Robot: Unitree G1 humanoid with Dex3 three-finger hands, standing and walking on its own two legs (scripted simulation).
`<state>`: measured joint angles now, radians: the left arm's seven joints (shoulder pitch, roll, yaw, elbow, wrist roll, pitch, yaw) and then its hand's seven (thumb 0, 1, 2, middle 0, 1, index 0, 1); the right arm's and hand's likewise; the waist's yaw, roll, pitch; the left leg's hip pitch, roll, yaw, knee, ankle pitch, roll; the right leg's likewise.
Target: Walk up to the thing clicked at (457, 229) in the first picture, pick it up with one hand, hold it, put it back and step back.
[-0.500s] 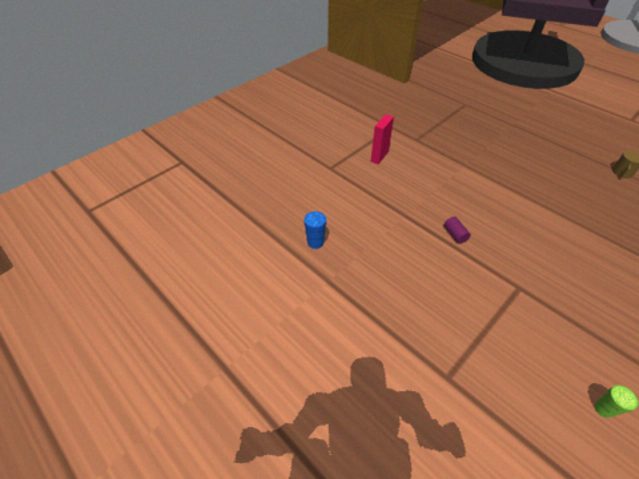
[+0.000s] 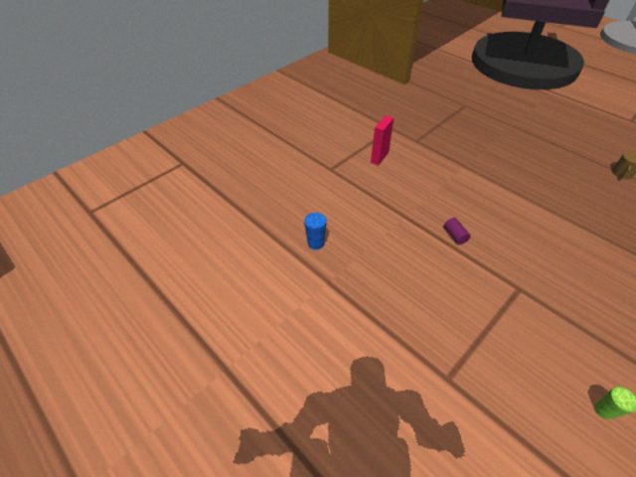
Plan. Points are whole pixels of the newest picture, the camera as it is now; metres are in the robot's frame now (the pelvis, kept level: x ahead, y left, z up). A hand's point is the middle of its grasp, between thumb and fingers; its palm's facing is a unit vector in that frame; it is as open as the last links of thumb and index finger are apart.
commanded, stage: stand
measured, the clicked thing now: (456, 231) +1.14 -0.57 -0.75
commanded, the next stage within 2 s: walk up in 0.62 s
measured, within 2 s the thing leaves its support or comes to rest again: neither
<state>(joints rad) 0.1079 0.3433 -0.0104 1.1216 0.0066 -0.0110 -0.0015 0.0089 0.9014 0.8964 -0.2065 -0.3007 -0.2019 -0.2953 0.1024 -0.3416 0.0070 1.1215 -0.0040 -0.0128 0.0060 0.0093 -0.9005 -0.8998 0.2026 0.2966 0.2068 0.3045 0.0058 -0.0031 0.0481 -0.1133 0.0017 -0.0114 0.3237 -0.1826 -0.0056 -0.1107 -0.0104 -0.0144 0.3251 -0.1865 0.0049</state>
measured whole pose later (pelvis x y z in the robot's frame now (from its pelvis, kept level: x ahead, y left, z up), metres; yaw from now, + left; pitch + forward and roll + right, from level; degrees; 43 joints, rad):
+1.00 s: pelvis -0.02 -0.07 -0.01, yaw +23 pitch -1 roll +2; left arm 0.09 0.37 0.08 0.87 0.04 0.05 -0.03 0.01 0.90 0.90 -0.21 -0.30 -0.20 -0.30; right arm 0.25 -0.40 -0.07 0.88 -0.03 0.06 0.03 0.01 -0.90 -0.90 0.20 0.30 0.21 0.30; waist 0.01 -0.02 0.12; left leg -0.48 -0.04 -0.05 0.93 -0.36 -0.01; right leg -0.17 -0.02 -0.08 0.48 -0.29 -0.05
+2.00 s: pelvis +0.02 -0.09 -0.02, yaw +75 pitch -2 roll +1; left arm 0.30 0.45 0.08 0.70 0.04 -0.01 -0.04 0.01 0.90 0.90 -0.21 -0.30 -0.21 -0.30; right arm 0.31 -0.42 -0.08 0.75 -0.01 0.04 0.06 0.01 -0.90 -0.90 0.20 0.30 0.21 0.30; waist 0.06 -0.02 0.10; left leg -0.37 0.03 0.00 0.77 -0.41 -0.02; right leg -0.28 -0.18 -0.25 0.67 -0.35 0.00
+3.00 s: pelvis +0.03 -0.08 -0.03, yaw +101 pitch -2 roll +1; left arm 0.28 0.42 0.05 0.88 0.00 0.05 -0.03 0.01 0.90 0.90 -0.21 -0.30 -0.20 -0.30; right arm 0.29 -0.38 -0.01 0.89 -0.02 -0.05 -0.01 0.01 -0.90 -0.90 0.20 0.30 0.21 0.30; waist 0.02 -0.08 0.07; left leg -0.30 -0.05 -0.03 0.65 -0.30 0.02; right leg -0.38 -0.08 -0.02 0.86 -0.51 -0.01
